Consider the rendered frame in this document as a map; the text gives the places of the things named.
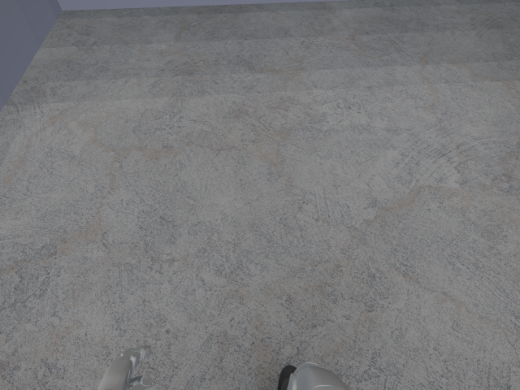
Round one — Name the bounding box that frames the right robot thigh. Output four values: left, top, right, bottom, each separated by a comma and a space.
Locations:
288, 366, 349, 390

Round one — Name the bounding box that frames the right robot foot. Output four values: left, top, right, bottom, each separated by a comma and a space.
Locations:
278, 366, 297, 390

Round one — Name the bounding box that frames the left robot hand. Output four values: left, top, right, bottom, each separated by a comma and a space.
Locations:
97, 345, 155, 390

